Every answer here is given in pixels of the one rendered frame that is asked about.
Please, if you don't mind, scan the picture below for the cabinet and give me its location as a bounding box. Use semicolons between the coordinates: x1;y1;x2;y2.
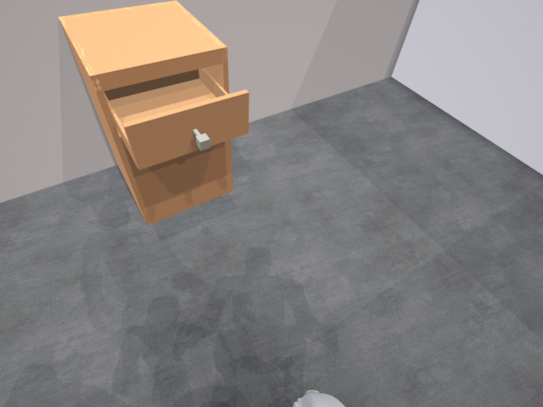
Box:
59;1;232;226

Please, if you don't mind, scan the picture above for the drawer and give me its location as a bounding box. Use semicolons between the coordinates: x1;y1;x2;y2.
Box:
104;68;249;170

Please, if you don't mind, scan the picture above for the handle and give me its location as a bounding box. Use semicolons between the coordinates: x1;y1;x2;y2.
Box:
193;129;211;151

